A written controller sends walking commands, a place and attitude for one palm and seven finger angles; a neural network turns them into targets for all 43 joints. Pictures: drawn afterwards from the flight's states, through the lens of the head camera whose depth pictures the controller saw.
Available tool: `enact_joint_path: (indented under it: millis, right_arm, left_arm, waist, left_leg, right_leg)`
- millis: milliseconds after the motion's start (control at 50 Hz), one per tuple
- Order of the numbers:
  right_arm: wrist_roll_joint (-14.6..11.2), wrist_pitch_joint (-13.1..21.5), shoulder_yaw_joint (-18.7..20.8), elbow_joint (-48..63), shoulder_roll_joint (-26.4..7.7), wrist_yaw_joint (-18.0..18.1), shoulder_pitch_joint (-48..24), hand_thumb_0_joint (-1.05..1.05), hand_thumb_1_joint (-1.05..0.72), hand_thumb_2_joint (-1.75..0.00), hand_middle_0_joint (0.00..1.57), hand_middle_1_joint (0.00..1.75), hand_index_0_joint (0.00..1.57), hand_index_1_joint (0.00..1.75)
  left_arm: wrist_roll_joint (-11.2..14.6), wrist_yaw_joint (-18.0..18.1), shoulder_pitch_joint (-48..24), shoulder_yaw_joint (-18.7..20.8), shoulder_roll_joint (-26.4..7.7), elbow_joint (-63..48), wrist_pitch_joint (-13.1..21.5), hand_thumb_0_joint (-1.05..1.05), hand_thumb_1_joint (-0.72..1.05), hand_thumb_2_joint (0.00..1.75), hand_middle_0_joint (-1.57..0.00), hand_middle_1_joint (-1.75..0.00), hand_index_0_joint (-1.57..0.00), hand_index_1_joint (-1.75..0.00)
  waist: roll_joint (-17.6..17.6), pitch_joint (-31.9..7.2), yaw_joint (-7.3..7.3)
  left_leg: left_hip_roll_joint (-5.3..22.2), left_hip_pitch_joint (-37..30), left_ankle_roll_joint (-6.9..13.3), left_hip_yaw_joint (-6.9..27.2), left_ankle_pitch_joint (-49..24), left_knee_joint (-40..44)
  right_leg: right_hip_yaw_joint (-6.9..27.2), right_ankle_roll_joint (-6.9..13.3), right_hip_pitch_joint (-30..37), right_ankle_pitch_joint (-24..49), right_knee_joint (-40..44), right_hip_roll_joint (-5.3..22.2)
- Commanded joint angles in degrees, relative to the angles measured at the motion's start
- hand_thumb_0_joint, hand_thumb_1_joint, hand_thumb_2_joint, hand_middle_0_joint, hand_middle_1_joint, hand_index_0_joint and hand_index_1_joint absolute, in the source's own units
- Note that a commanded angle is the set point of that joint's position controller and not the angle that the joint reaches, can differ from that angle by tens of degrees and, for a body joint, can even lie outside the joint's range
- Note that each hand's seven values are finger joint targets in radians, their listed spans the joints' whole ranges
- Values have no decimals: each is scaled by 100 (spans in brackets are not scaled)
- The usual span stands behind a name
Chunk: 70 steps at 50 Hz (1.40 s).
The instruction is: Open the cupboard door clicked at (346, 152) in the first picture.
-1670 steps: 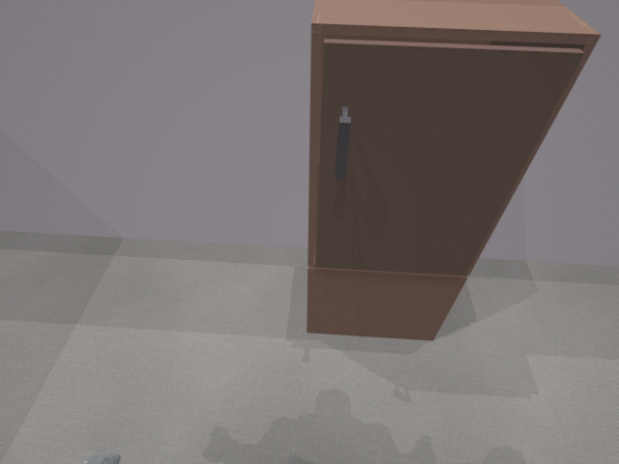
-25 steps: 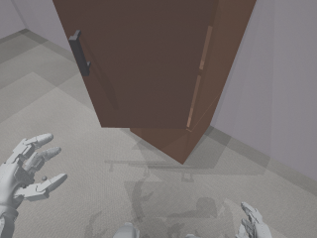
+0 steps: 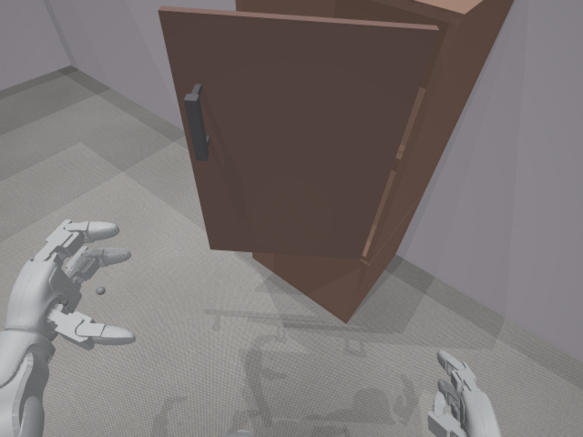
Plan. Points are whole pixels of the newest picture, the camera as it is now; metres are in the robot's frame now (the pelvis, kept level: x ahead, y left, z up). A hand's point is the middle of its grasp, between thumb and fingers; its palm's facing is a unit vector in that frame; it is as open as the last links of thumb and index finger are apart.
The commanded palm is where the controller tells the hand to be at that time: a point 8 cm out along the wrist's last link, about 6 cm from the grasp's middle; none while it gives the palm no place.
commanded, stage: raise the hand with hooked fingers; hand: left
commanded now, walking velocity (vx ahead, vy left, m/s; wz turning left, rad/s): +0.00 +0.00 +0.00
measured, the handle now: (200, 122) +0.59 +0.21 +0.11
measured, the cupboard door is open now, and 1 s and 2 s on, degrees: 35 35 35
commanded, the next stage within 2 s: move the hooked fingers beside the handle in 0.84 s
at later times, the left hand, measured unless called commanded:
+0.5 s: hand (102, 245) +0.30 +0.26 +0.13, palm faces +0.04 -1.00 -0.02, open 13.9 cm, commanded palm +0.26 +0.30 +0.13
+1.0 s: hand (127, 248) +0.30 +0.23 +0.12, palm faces +0.06 -1.00 -0.02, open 13.9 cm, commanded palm +0.28 +0.28 +0.13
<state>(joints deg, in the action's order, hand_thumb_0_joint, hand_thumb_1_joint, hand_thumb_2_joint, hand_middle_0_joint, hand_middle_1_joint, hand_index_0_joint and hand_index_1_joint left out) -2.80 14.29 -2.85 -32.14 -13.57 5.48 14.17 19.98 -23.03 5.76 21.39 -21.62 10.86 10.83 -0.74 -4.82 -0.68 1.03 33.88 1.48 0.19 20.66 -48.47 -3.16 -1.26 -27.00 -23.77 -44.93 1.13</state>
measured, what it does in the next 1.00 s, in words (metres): stands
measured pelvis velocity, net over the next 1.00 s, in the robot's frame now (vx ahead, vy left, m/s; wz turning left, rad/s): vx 0.01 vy -0.04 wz -0.01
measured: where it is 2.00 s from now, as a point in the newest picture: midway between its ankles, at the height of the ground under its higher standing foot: outside the picture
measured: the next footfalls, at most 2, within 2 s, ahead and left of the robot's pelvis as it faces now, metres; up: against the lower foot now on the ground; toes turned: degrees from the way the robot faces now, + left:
none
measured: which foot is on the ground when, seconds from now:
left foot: down 0.00-1.00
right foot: down 0.00-1.00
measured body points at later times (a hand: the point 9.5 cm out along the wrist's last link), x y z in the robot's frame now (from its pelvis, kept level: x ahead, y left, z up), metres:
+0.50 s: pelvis +0.00 -0.02 +0.01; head +0.01 -0.02 +0.46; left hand +0.29 +0.31 +0.13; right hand +0.16 -0.27 -0.06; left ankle +0.04 +0.10 -0.70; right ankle -0.01 -0.14 -0.70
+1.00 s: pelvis +0.01 -0.04 +0.01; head +0.01 -0.05 +0.46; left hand +0.29 +0.28 +0.13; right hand +0.16 -0.29 -0.07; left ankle +0.04 +0.10 -0.70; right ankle -0.01 -0.14 -0.70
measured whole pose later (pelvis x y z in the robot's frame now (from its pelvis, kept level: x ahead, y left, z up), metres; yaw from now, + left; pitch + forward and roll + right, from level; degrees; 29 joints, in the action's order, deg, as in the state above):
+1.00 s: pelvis +0.01 -0.04 +0.01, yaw +0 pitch +4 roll -1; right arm -3.9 11.2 -2.2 -34.4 -15.5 6.7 15.4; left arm 19.9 -26.1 -5.1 24.6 -23.4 23.1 7.8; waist -2.2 -3.7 -0.5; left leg 2.5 26.6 -1.3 0.4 17.4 -40.3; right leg -3.2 1.3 -21.6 -22.1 -40.0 -0.6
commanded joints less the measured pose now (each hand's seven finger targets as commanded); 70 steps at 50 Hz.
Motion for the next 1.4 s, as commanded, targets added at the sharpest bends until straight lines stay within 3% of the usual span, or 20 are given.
enact_joint_path:
  millis: [0,160,280,340,380,480,560,640,680,820,900,920,980,1040,1100,1140,1180,1280,1360,1380]
  right_arm:
    - [-28,187,359,756,-956,79,-202,0,-90,-90,20,30,20,30]
    - [-40,158,304,727,-933,151,-274,0,-90,-90,20,30,20,30]
    - [-54,128,292,670,-971,200,-254,0,-90,-90,20,30,20,30]
    - [-79,116,298,654,-960,198,-234,0,-90,-90,20,30,20,30]
    - [-76,105,323,663,-965,173,-188,0,-90,-90,20,30,20,30]
    - [-71,63,369,688,-992,118,-176,0,-90,-90,20,30,20,30]
    - [-73,75,379,685,-946,123,-194,0,-90,-90,20,30,20,30]
    - [-77,63,374,642,-925,148,-192,0,-90,-90,20,30,20,30]
    - [-79,41,382,613,-945,163,-168,0,-90,-90,20,30,20,30]
    - [-110,2,368,625,-933,157,-213,0,-90,-90,20,30,20,30]
    - [-109,-7,382,638,-930,156,-242,0,-90,-90,20,30,20,30]
    - [-107,-9,379,642,-928,151,-236,0,-90,-90,20,30,20,30]
    - [-117,-84,352,478,-973,206,-156,0,-90,-90,20,30,20,30]
    - [-124,-94,346,433,-967,251,-134,0,-90,-90,20,30,20,30]
    - [-112,-118,357,404,-985,250,-61,0,-90,-90,20,30,20,30]
    - [-107,-150,365,379,-990,223,-3,0,-90,-90,20,30,20,30]
    - [-92,-200,366,399,-1013,190,60,0,-90,-90,20,30,20,30]
    - [-70,-378,393,441,-1072,119,204,0,-90,-90,20,30,20,30]
    - [-54,-475,432,414,-1072,87,343,0,-90,-90,20,30,20,30]
    - [-42,-492,429,428,-1079,80,374,0,-90,-90,20,30,20,30]
  left_arm:
    - [114,-89,-1337,579,-1295,-977,132,0,-50,30,-30,-120,-30,-120]
    - [63,-183,-2086,671,-1560,-868,-7,0,-50,30,-30,-120,-30,-120]
    - [118,-288,-2473,888,-1871,-482,-163,0,-50,30,-30,-120,-30,-120]
    - [100,-357,-2506,809,-1788,-221,-244,0,-50,30,-30,-120,-30,-120]
    - [168,-414,-2228,806,-1695,17,-280,0,-50,30,-30,-120,-30,-120]
    - [166,-387,-2271,929,-1865,-99,-195,0,-50,30,-30,-120,-30,-120]
    - [112,-256,-2487,972,-1916,-484,36,0,-50,30,-30,-120,-30,-120]
    - [111,-228,-2442,957,-1866,-393,98,0,-50,30,-30,-120,-30,-120]
    - [138,-260,-2346,959,-1871,-235,62,0,-50,30,-30,-120,-30,-120]
    - [133,-341,-2417,813,-1750,43,-46,0,-50,30,-30,-120,-30,-120]
    - [165,-310,-2451,893,-1802,-64,67,0,-50,30,-30,-120,-30,-120]
    - [158,-306,-2474,910,-1819,-84,80,0,-50,30,-30,-120,-30,-120]
    - [85,-280,-3196,1017,-2142,403,67,0,-50,30,-30,-120,-30,-120]
    - [-40,-324,-3964,652,-1967,628,140,0,-50,30,-30,-120,-30,-120]
    - [-85,-374,-4202,588,-2009,783,220,0,-50,30,-30,-120,-30,-120]
    - [-116,-370,-4134,592,-1977,1074,212,0,-50,30,-30,-120,-30,-120]
    - [-102,-368,-4121,615,-1996,1319,174,0,-50,30,-30,-120,-30,-120]
    - [-227,-251,-4280,963,-2431,1802,149,0,-50,30,-30,-120,-30,-120]
    - [-340,-212,-4900,852,-2416,1744,363,0,-50,30,-30,-120,-30,-120]
    - [-305,-232,-4937,803,-2366,1728,412,0,-50,30,-30,-120,-30,-120]
  waist:
    - [-638,-813,13]
    - [-756,-973,15]
    - [-470,-913,-10]
    - [-558,-885,4]
    - [-260,-817,-33]
    - [-172,-828,-43]
    - [-531,-1065,-29]
    - [-468,-985,-2]
    - [-197,-927,-6]
    - [-187,-806,22]
    - [-1,-945,15]
    - [-182,-981,-5]
    - [-32,-585,150]
    - [-342,-796,257]
    - [-331,-1173,241]
    - [-443,-1173,193]
    - [-222,-1179,137]
    - [-101,-1230,69]
    - [-511,-1478,187]
    - [-389,-1517,193]
  left_leg:
    - [-7,-1413,-105,353,-794,1164]
    - [-11,-1764,-103,401,-829,1334]
    - [-60,-1795,-54,329,-966,1398]
    - [-73,-1824,-46,274,-1024,1423]
    - [-99,-1726,-18,218,-1085,1373]
    - [-118,-1607,7,94,-1187,1284]
    - [-126,-1805,12,63,-1255,1298]
    - [-131,-1756,25,13,-1198,1296]
    - [-122,-1685,41,-11,-1222,1261]
    - [-147,-1523,37,-55,-1114,1211]
    - [-133,-1579,52,-63,-1204,1181]
    - [-149,-1585,45,-70,-1228,1185]
    - [-119,-1350,33,-65,-937,1138]
    - [-132,-1522,45,-32,-847,1158]
    - [-128,-1664,62,-10,-1077,1118]
    - [-134,-1705,42,8,-1187,1127]
    - [-142,-1596,43,23,-1246,1116]
    - [-122,-1374,38,-6,-1288,1115]
    - [-104,-1562,26,-3,-1397,1065]
    - [-102,-1568,43,11,-1488,1024]
  right_leg:
    - [-193,274,-199,856,696,-327]
    - [-164,284,-14,879,891,-297]
    - [-108,290,272,1057,1118,-301]
    - [-97,273,274,1126,1173,-282]
    - [-61,275,402,1252,1239,-277]
    - [40,232,444,1439,1232,-249]
    - [72,215,473,1483,1213,-233]
    - [134,180,504,1516,1252,-227]
    - [188,160,590,1593,1277,-216]
    - [315,99,526,1575,1336,-158]
    - [345,78,615,1706,1301,-161]
    - [339,84,623,1756,1283,-156]
    - [445,68,381,1352,1380,-151]
    - [391,104,249,1191,1347,-156]
    - [353,134,375,1481,1242,-177]
    - [246,173,322,1622,1177,-201]
    - [227,187,392,1707,1133,-219]
    - [211,193,426,1733,1051,-236]
    - [177,211,265,1789,965,-272]
    - [182,231,331,1887,940,-293]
